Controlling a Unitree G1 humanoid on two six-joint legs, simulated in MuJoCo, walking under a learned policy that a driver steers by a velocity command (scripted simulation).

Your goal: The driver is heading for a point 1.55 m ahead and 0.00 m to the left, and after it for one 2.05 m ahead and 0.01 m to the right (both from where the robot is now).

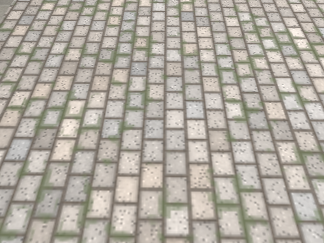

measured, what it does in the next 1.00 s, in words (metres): stands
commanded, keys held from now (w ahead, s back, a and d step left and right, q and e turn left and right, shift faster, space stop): no key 0.90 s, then w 0.10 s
